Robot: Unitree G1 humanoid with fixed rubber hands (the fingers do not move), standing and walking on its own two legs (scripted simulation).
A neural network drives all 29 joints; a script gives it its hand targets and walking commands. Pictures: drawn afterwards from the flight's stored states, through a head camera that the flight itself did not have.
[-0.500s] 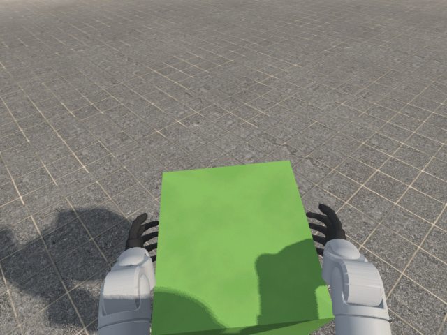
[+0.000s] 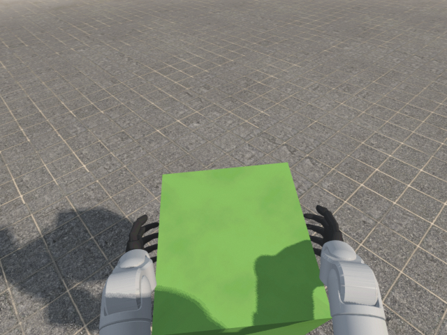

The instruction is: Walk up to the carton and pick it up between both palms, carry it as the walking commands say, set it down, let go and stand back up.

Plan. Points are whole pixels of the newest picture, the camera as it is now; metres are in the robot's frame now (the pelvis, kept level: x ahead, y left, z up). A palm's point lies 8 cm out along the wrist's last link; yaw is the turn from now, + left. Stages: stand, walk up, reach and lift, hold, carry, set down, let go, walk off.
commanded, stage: carry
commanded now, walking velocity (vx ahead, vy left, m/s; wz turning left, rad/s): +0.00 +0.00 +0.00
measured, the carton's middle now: (233, 254) +0.31 +0.00 -0.05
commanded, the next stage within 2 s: hold in 0.28 s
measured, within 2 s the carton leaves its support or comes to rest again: neither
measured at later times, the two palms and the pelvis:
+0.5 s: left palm (140, 256) +0.26 +0.17 +0.03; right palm (329, 246) +0.27 -0.17 +0.04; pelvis +0.00 +0.00 +0.01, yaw +0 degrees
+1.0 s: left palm (153, 260) +0.29 +0.17 -0.03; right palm (320, 249) +0.30 -0.17 -0.03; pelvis +0.00 -0.01 +0.00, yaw +1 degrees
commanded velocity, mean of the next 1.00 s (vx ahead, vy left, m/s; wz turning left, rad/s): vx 0.00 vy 0.00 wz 0.00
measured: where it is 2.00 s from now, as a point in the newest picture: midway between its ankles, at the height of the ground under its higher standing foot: outside the picture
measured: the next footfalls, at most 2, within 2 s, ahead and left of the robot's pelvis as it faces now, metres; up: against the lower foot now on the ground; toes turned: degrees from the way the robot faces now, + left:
none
